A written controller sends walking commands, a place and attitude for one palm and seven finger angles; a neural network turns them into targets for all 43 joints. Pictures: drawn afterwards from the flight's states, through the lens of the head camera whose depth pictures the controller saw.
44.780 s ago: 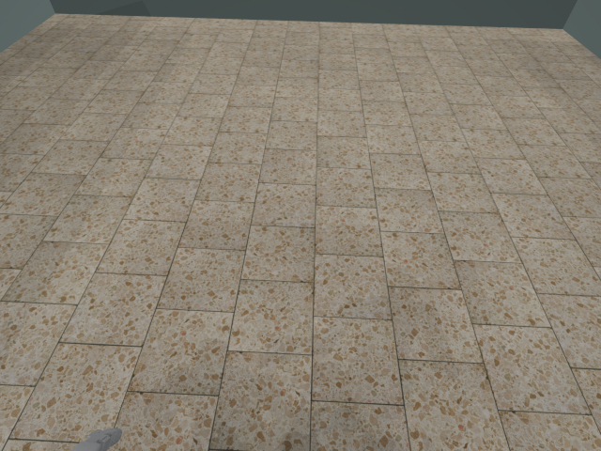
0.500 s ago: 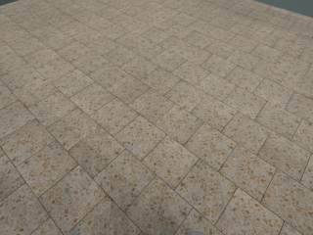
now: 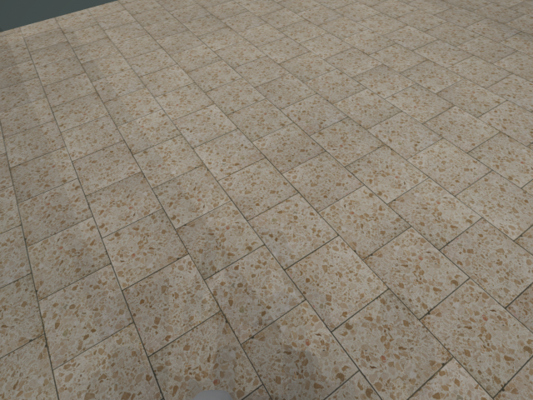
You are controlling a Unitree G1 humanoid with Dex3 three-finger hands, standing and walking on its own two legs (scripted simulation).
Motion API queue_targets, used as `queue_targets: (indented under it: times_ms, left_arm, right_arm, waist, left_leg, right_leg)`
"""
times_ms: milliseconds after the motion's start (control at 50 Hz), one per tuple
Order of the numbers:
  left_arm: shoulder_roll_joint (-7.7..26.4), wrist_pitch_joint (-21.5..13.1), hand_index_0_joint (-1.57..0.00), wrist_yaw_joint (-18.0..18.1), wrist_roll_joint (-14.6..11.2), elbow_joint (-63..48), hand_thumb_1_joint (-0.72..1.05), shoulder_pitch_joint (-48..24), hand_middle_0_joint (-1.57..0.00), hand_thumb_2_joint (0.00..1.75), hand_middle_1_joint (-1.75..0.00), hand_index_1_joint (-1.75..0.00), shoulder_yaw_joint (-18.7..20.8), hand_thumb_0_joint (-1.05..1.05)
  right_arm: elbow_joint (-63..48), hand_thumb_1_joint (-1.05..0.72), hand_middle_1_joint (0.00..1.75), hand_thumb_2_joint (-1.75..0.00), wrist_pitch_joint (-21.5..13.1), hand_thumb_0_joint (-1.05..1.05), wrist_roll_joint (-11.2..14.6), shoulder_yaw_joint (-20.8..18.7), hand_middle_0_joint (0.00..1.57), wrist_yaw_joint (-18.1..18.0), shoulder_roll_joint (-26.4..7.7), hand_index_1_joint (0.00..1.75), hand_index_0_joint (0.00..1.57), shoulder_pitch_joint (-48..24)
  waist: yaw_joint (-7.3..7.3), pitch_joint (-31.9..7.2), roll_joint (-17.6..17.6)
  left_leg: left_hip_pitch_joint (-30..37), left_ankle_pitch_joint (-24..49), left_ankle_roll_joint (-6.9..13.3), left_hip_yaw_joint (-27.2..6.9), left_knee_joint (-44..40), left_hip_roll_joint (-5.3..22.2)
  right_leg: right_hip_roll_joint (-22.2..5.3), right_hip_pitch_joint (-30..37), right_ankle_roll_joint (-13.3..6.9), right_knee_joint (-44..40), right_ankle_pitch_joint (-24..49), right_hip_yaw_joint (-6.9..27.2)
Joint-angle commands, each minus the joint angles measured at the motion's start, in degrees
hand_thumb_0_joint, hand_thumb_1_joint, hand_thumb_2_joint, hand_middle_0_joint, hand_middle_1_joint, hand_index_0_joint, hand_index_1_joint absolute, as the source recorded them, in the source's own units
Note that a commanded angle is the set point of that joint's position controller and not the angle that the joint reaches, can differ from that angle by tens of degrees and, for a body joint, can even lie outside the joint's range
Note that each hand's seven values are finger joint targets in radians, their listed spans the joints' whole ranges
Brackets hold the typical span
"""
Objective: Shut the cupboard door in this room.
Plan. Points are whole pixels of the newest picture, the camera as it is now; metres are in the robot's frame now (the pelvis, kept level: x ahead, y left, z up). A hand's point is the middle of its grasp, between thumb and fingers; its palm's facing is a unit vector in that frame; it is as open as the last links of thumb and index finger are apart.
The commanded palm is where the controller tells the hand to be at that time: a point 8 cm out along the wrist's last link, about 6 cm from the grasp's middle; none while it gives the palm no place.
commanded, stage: turn or walk to find it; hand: left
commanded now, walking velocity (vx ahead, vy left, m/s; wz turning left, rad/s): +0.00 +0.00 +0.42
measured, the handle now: out of the picture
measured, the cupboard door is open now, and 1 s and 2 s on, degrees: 77 77 77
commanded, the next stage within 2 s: none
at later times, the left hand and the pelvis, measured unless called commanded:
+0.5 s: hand out of the picture +0.04 +0.25 -0.16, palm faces +0.23 -0.94 -0.25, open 7.4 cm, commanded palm none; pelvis -0.01 +0.03 +0.00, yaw +12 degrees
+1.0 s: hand out of the picture -0.04 +0.18 -0.15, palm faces +0.45 -0.84 -0.29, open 7.3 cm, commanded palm none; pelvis +0.00 -0.02 +0.00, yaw +25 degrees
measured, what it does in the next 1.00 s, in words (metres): steps on the spot, turning left: left foot, then right foot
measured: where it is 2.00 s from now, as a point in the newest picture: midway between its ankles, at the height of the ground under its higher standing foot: outside the picture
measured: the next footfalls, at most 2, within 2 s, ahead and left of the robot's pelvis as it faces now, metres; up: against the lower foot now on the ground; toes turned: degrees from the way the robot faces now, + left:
left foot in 0.10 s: +0.03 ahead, +0.13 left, +0.00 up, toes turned +8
right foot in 0.62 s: +0.06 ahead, -0.10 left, +0.00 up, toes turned +11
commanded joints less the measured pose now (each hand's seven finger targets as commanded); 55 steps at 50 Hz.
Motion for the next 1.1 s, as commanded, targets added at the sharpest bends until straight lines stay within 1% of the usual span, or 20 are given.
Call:
queue_targets:
  times_ms: [0,40,60,80,100,120,160,240,440,520,560,580,600,620,640,660,720,940,1020,1080]
  left_arm:
    - [12.91,-0.30,-0.20,0.47,0.12,-1.53,0.90,2.93,-0.20,0.90,-0.30,-0.30,3.60,0.00]
    - [12.99,0.04,-0.20,0.33,-0.46,-1.53,0.90,1.44,-0.20,0.90,-0.30,-0.30,3.63,0.00]
    - [11.59,0.41,-0.20,0.15,-0.91,-1.89,0.90,1.25,-0.20,0.90,-0.30,-0.30,3.34,0.00]
    - [7.69,0.75,-0.20,-0.23,-1.37,-3.54,0.90,1.35,-0.20,0.90,-0.30,-0.30,2.47,0.00]
    - [6.93,1.27,-0.20,0.06,-0.83,-4.67,0.90,-2.35,-0.20,0.90,-0.30,-0.30,1.33,0.00]
    - [7.79,1.43,-0.20,0.04,-0.83,-4.91,0.90,-2.44,-0.20,0.90,-0.30,-0.30,1.73,0.00]
    - [8.64,2.05,-0.20,-0.03,-0.64,-2.75,0.90,-4.12,-0.20,0.90,-0.30,-0.30,2.25,0.00]
    - [8.31,2.19,-0.20,-0.71,-0.61,-0.94,0.90,-1.20,-0.20,0.90,-0.30,-0.30,2.24,0.00]
    - [6.39,1.84,-0.20,-0.43,-1.01,-4.81,0.90,-7.73,-0.20,0.90,-0.30,-0.30,1.52,0.00]
    - [5.90,1.10,-0.20,-0.26,-1.48,-4.58,0.90,-5.32,-0.20,0.90,-0.30,-0.30,1.39,0.00]
    - [6.45,0.42,-0.20,0.00,-1.70,-3.65,0.90,-1.84,-0.20,0.90,-0.30,-0.30,1.62,0.00]
    - [8.43,-0.22,-0.20,0.27,-1.39,-3.15,0.90,0.40,-0.20,0.90,-0.30,-0.30,2.02,0.00]
    - [13.78,-0.81,-0.20,0.78,-0.43,-2.97,0.90,2.11,-0.20,0.90,-0.30,-0.30,3.06,0.00]
    - [15.56,-0.57,-0.20,0.77,-0.52,-3.57,0.90,2.22,-0.20,0.90,-0.30,-0.30,3.25,0.00]
    - [12.94,-0.51,-0.20,0.90,-0.82,-4.23,0.90,-0.42,-0.20,0.90,-0.30,-0.30,2.78,0.00]
    - [11.24,-0.74,-0.20,1.02,-0.90,-4.86,0.90,-4.02,-0.20,0.90,-0.30,-0.30,2.76,0.00]
    - [8.38,-0.81,-0.20,0.78,-0.92,-5.90,0.90,-6.87,-0.20,0.90,-0.30,-0.30,2.02,0.00]
    - [11.66,-0.77,-0.20,0.54,-0.04,-2.09,0.90,4.56,-0.20,0.90,-0.30,-0.30,3.09,0.00]
    - [12.90,-0.48,-0.20,0.54,0.11,-1.73,0.90,3.67,-0.20,0.90,-0.30,-0.30,3.59,0.00]
    - [12.93,0.06,-0.20,0.31,-0.77,-1.60,0.90,1.39,-0.20,0.90,-0.30,-0.30,3.52,0.00]
  right_arm:
    - [-5.34,-0.90,0.30,-0.90,-2.59,0.00,0.60,0.20,0.20,0.17,-1.40,0.30,0.20,-1.82]
    - [-4.71,-0.90,0.30,-0.90,-3.16,0.00,0.42,0.04,0.20,0.17,-2.65,0.30,0.20,1.27]
    - [-4.21,-0.90,0.30,-0.90,-3.69,0.00,0.32,-0.67,0.20,0.14,-5.41,0.30,0.20,4.07]
    - [-4.36,-0.90,0.30,-0.90,-4.08,0.00,-0.15,-2.22,0.20,-0.24,-11.74,0.30,0.20,6.71]
    - [-3.58,-0.90,0.30,-0.90,-3.34,0.00,0.35,-2.62,0.20,-0.80,-13.83,0.30,0.20,8.87]
    - [-3.91,-0.90,0.30,-0.90,-3.27,0.00,0.03,-2.09,0.20,-0.94,-12.93,0.30,0.20,7.45]
    - [-4.86,-0.90,0.30,-0.90,-3.52,0.00,-0.20,-1.17,0.20,-1.98,-9.55,0.30,0.20,2.26]
    - [-5.65,-0.90,0.30,-0.90,-4.12,0.00,0.09,-0.52,0.20,-2.02,-8.23,0.30,0.20,0.80]
    - [-4.81,-0.90,0.30,-0.90,-3.72,0.00,-0.41,-1.56,0.20,-1.71,-7.97,0.30,0.20,5.69]
    - [-5.17,-0.90,0.30,-0.90,-3.41,0.00,-0.51,-1.92,0.20,-1.57,-8.05,0.30,0.20,4.79]
    - [-5.41,-0.90,0.30,-0.90,-3.33,0.00,-0.06,-1.94,0.20,-1.44,-7.44,0.30,0.20,3.99]
    - [-5.60,-0.90,0.30,-0.90,-3.46,0.00,0.36,-1.82,0.20,-1.15,-5.70,0.30,0.20,4.02]
    - [-6.49,-0.90,0.30,-0.90,-3.52,0.00,0.86,-1.30,0.20,-0.74,-1.78,0.30,0.20,4.68]
    - [-7.56,-0.90,0.30,-0.90,-3.07,0.00,0.33,-1.71,0.20,-0.95,-3.10,0.30,0.20,2.62]
    - [-6.29,-0.90,0.30,-0.90,-2.23,0.00,-0.16,-2.21,0.20,-0.83,-4.29,0.30,0.20,3.46]
    - [-4.93,-0.90,0.30,-0.90,-1.50,0.00,-0.35,-2.44,0.20,-0.53,-4.16,0.30,0.20,5.00]
    - [-2.74,-0.90,0.30,-0.90,-1.04,0.00,-0.43,-2.26,0.20,0.18,-2.95,0.30,0.20,7.07]
    - [-5.02,-0.90,0.30,-0.90,-1.66,0.00,0.19,-0.35,0.20,0.23,-1.47,0.30,0.20,-2.70]
    - [-5.66,-0.90,0.30,-0.90,-2.55,0.00,0.60,0.18,0.20,0.12,-1.59,0.30,0.20,-2.30]
    - [-4.51,-0.90,0.30,-0.90,-3.38,0.00,0.38,-0.13,0.20,0.12,-3.76,0.30,0.20,2.34]
  waist:
    - [1.22,-6.37,-12.51]
    - [-1.28,-7.43,-9.68]
    - [-3.07,-9.71,-2.14]
    - [-4.45,-10.53,15.41]
    - [-5.42,-9.66,15.02]
    - [-4.56,-8.93,10.86]
    - [-3.02,-4.50,13.71]
    - [-0.91,-3.84,6.30]
    - [-3.29,-4.93,8.23]
    - [-2.20,-7.52,9.66]
    - [-0.20,-9.53,7.86]
    - [0.78,-10.66,3.42]
    - [1.39,-11.43,-11.85]
    - [2.02,-8.07,-15.44]
    - [0.49,-6.25,-8.86]
    - [-1.26,-4.10,-12.08]
    - [-2.99,-1.81,-9.31]
    - [2.26,-4.66,-11.57]
    - [1.66,-6.84,-13.84]
    - [-2.00,-9.22,-8.64]
  left_leg:
    - [0.40,2.00,0.89,3.18,-9.87,-0.95]
    - [9.26,11.51,1.78,3.71,-20.52,-0.72]
    - [17.59,19.16,3.23,-0.69,-26.37,2.49]
    - [24.85,37.59,10.33,-22.04,-29.09,17.77]
    - [21.82,47.32,15.07,-23.16,-29.27,22.39]
    - [19.72,43.00,16.91,-19.68,-28.65,22.39]
    - [14.14,36.32,14.35,-17.41,-30.07,15.84]
    - [12.56,31.81,11.94,-13.04,-31.37,11.54]
    - [12.94,30.55,14.07,-19.80,-29.48,11.16]
    - [10.63,36.94,13.32,-21.28,-25.69,9.63]
    - [6.13,33.97,10.90,-20.71,-21.98,7.41]
    - [0.63,25.63,7.77,-18.11,-17.94,4.37]
    - [-10.41,6.85,3.27,-8.83,-5.96,-3.47]
    - [-11.70,-9.05,1.89,-5.74,6.18,-5.48]
    - [-10.65,-5.67,2.08,-8.51,14.79,-3.62]
    - [-11.19,-2.79,1.80,-9.05,18.82,-2.37]
    - [-11.39,5.63,0.49,-6.11,23.14,-1.12]
    - [-6.99,-0.26,-0.57,0.36,1.73,-0.61]
    - [-1.58,0.66,0.65,2.63,-8.67,-1.18]
    - [12.96,16.04,2.05,2.99,-24.71,-0.74]
  right_leg:
    - [-13.41,7.66,-5.69,-4.87,29.66,9.48]
    - [-12.41,2.68,-2.38,0.12,23.82,6.12]
    - [-9.70,-3.10,0.61,7.96,17.37,3.48]
    - [-0.78,-18.26,5.37,20.98,-12.11,1.51]
    - [0.67,-19.86,5.43,28.47,-21.85,7.35]
    - [-0.27,-19.49,4.75,32.55,-20.11,9.40]
    - [0.23,-20.65,5.14,35.40,-12.90,12.65]
    - [1.52,-19.66,6.06,36.86,-4.84,12.41]
    - [4.00,-16.13,6.40,21.29,-8.65,12.14]
    - [6.57,-7.68,5.37,9.32,-6.30,10.85]
    - [6.33,1.69,4.92,-2.67,2.94,10.77]
    - [2.29,9.47,4.12,-9.48,8.33,13.90]
    - [-12.08,17.03,-0.58,-12.73,14.01,27.58]
    - [-21.00,8.78,-6.91,-12.80,21.57,33.31]
    - [-18.34,3.41,-8.35,-13.01,17.91,29.17]
    - [-15.39,-0.06,-6.98,-14.10,12.84,26.21]
    - [-9.55,-0.60,-3.68,-13.04,13.05,16.36]
    - [-12.28,9.56,-6.58,-8.03,32.32,11.95]
    - [-12.93,10.24,-6.25,-4.64,34.75,10.35]
    - [-10.99,2.31,-1.18,3.49,25.48,5.67]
